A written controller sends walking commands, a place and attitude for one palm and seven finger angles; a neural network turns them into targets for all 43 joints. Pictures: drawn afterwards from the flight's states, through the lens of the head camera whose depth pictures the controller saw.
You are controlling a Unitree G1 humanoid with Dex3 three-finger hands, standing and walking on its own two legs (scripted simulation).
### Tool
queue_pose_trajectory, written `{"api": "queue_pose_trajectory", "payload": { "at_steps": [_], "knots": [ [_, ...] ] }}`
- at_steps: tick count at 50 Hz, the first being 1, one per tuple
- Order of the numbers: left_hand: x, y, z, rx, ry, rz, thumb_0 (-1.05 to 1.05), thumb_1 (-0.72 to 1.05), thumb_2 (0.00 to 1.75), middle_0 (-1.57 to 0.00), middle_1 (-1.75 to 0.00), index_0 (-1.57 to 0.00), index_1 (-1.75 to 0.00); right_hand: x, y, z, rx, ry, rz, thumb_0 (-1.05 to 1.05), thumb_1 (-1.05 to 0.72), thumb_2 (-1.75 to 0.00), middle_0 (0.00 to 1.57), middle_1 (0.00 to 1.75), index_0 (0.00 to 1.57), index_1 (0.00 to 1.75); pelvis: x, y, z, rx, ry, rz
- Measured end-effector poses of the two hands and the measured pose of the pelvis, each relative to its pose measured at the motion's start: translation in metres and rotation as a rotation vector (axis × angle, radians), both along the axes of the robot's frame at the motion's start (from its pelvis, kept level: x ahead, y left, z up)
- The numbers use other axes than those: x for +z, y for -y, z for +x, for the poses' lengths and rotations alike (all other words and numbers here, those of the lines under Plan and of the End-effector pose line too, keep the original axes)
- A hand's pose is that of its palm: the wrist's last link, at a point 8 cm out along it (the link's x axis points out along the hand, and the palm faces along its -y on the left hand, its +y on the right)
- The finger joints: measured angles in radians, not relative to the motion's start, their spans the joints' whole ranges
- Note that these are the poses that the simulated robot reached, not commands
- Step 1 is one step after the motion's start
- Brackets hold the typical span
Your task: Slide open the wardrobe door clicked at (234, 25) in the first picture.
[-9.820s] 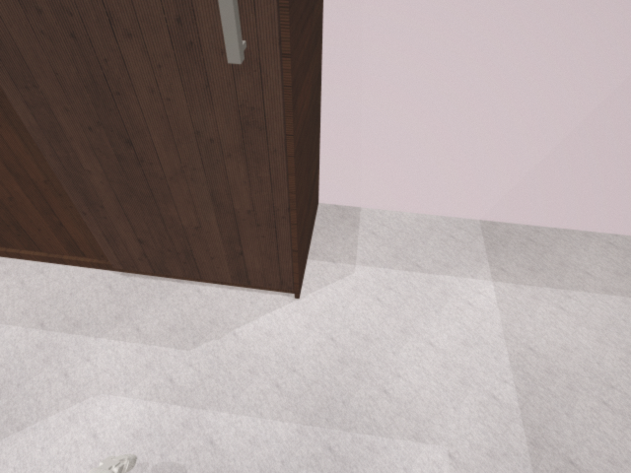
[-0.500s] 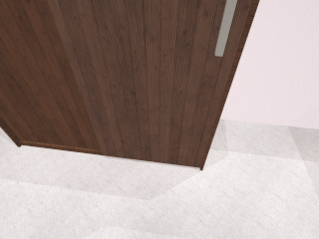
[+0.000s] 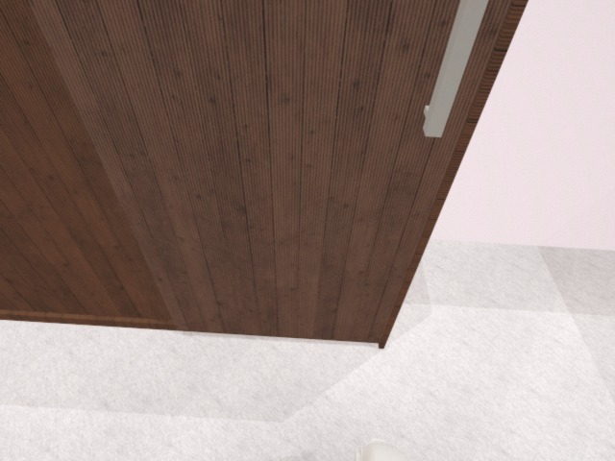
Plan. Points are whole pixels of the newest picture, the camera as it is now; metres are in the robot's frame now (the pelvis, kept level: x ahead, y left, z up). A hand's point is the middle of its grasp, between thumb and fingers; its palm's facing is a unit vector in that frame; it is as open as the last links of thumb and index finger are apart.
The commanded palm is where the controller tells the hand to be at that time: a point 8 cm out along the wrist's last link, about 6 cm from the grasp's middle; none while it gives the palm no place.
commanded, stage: take the last steps up to it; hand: right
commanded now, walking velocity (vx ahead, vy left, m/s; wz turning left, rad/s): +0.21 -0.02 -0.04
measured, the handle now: (448, 63) +0.61 -0.19 +0.25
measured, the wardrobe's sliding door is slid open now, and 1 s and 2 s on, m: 0.00 0.00 0.00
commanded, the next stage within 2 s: come to a stop and stand still in 0.16 s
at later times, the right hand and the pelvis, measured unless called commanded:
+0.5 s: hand out of the picture +0.18 -0.24 -0.18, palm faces +0.05 +0.98 -0.19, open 7.4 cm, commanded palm none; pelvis +0.11 -0.05 -0.01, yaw +1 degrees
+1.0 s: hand out of the picture +0.12 -0.21 -0.18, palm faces +0.06 +0.97 -0.22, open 7.3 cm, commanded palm none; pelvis +0.06 -0.02 -0.01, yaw +1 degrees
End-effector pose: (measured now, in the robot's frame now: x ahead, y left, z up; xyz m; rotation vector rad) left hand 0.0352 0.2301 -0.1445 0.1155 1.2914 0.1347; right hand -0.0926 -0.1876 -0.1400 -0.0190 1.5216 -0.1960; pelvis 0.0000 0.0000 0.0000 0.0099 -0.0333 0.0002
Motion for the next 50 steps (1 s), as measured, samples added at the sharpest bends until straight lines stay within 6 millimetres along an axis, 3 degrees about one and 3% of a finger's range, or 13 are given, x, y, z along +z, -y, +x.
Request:
{"api": "queue_pose_trajectory", "payload": {
  "at_steps": [6, 9, 11, 15, 22, 25, 29, 34, 39, 45, 50],
  "knots": [
    [0.002, 0.035, 0.098, -0.092, 0.092, 0.003, 0.01, 0.92, 0.9, -0.19, -0.3, -0.2, -0.29, -0.008, 0.003, 0.003, -0.065, -0.105, 0.047, 0.01, -0.91, -0.89, 0.2, 0.3, 0.2, 0.3, -0.009, 0.022, 0.042, -0.014, -0.01, 0.014],
    [-0.002, 0.056, 0.141, -0.118, 0.161, 0.015, 0.01, 0.92, 0.9, -0.19, -0.3, -0.2, -0.29, -0.02, 0.017, 0.018, -0.071, -0.148, 0.066, 0.01, -0.91, -0.89, 0.2, 0.3, 0.2, 0.3, -0.021, 0.038, 0.067, -0.012, -0.012, 0.016],
    [-0.002, 0.068, 0.157, -0.115, 0.192, 0.018, 0.0, 0.92, 0.9, -0.19, -0.3, -0.2, -0.29, -0.026, 0.03, 0.037, -0.054, -0.15, 0.066, 0.01, -0.91, -0.89, 0.2, 0.3, 0.2, 0.3, -0.023, 0.047, 0.076, -0.002, -0.003, 0.005],
    [0.005, 0.079, 0.157, -0.039, 0.202, 0.017, -0.01, 0.92, 0.9, -0.2, -0.3, -0.2, -0.3, -0.026, 0.063, 0.101, 0.015, -0.057, 0.026, 0.01, -0.91, -0.89, 0.2, 0.3, 0.2, 0.3, -0.015, 0.057, 0.093, 0.028, 0.011, 0.0],
    [0.016, 0.059, 0.143, 0.008, 0.135, 0.089, -0.04, 0.95, 0.9, -0.2, -0.3, -0.2, -0.3, -0.018, 0.1, 0.225, 0.089, 0.199, -0.06, 0.01, -0.92, -0.89, 0.2, 0.29, 0.2, 0.3, -0.006, 0.06, 0.11, 0.018, 0.008, -0.005],
    [0.013, 0.052, 0.127, 0.025, 0.072, 0.093, -0.03, 0.94, 0.9, -0.2, -0.3, -0.2, -0.3, -0.013, 0.102, 0.259, 0.109, 0.266, -0.078, 0.0, -0.92, -0.89, 0.2, 0.29, 0.19, 0.3, -0.005, 0.055, 0.113, 0.018, 0.01, 0.0],
    [0.005, 0.043, 0.104, 0.06, 0.009, 0.074, -0.01, 0.93, 0.9, -0.2, -0.3, -0.2, -0.3, -0.006, 0.094, 0.284, 0.146, 0.305, -0.094, 0.0, -0.92, -0.89, 0.2, 0.29, 0.19, 0.3, -0.006, 0.044, 0.112, 0.026, 0.009, 0.001],
    [-0.015, 0.027, 0.075, 0.107, -0.049, 0.021, 0.0, 0.92, 0.9, -0.2, -0.3, -0.2, -0.3, -0.004, 0.072, 0.287, 0.191, 0.32, -0.123, 0.0, -0.91, -0.89, 0.2, 0.29, 0.2, 0.3, -0.014, 0.023, 0.107, 0.044, 0.005, -0.025],
    [-0.022, 0.017, 0.051, 0.125, -0.106, -0.014, 0.0, 0.91, 0.9, -0.19, -0.3, -0.2, -0.29, 0.002, 0.051, 0.265, 0.192, 0.294, -0.123, 0.0, -0.92, -0.89, 0.2, 0.3, 0.2, 0.3, -0.011, 0.013, 0.097, 0.033, 0.01, -0.023],
    [-0.017, 0.015, 0.038, 0.089, -0.122, -0.014, 0.01, 0.91, 0.9, -0.19, -0.3, -0.2, -0.29, 0.004, 0.055, 0.233, 0.148, 0.273, -0.131, 0.0, -0.93, -0.89, 0.2, 0.3, 0.2, 0.3, -0.008, 0.012, 0.08, 0.023, -0.003, -0.031],
    [-0.01, 0.021, 0.037, 0.045, -0.085, 0.023, 0.01, 0.91, 0.9, -0.19, -0.3, -0.2, -0.29, -0.006, 0.069, 0.2, 0.103, 0.249, -0.112, 0.01, -0.92, -0.89, 0.2, 0.3, 0.2, 0.3, -0.01, 0.023, 0.065, 0.018, -0.012, -0.023]
  ]
}}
